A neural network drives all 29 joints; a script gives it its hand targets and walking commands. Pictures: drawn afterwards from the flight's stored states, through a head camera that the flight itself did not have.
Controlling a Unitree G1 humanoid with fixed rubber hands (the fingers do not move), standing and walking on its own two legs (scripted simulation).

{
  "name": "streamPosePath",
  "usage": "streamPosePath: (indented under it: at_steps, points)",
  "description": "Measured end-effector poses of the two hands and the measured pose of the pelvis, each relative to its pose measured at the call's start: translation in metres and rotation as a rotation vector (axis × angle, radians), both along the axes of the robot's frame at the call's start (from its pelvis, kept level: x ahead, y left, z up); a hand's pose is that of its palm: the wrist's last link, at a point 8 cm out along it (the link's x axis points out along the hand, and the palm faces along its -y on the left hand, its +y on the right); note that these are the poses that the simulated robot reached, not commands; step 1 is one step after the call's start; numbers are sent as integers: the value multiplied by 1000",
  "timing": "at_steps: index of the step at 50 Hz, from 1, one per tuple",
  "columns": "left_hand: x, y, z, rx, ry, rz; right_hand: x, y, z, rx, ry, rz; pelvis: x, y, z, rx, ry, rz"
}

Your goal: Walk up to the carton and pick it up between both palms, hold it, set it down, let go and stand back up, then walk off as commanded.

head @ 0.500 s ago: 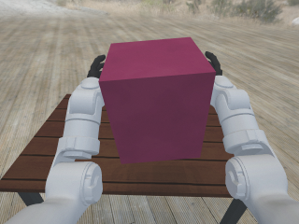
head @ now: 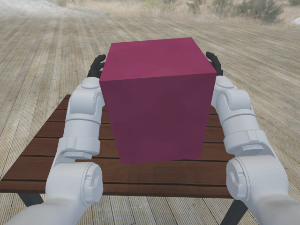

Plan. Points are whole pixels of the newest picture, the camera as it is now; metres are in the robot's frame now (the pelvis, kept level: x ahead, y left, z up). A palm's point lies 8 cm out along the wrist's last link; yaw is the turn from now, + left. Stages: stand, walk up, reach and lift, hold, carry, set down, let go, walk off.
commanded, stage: hold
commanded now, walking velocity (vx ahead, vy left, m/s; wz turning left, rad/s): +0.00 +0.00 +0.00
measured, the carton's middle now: (156, 101) +0.37 -0.01 +0.22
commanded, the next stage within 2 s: none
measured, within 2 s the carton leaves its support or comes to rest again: neither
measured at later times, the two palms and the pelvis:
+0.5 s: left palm (95, 83) +0.38 +0.15 +0.27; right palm (213, 81) +0.38 -0.15 +0.28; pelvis +0.00 +0.00 +0.00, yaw +0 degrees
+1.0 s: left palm (95, 83) +0.37 +0.15 +0.27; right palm (213, 81) +0.38 -0.15 +0.28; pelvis +0.00 +0.00 +0.00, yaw +0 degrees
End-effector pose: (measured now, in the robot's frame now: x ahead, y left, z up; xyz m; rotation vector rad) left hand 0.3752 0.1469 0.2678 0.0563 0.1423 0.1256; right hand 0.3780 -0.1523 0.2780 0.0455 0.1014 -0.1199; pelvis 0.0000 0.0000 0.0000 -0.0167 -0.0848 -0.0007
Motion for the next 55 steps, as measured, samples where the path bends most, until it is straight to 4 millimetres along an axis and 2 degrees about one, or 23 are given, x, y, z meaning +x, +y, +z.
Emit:
streamPosePath:
  at_steps: [55]
  points:
    - [0, 0, 1, -1, -2, 1, 0, 0, 1, 0, 0, 1, 0, 0, 0, 0, 0, 0]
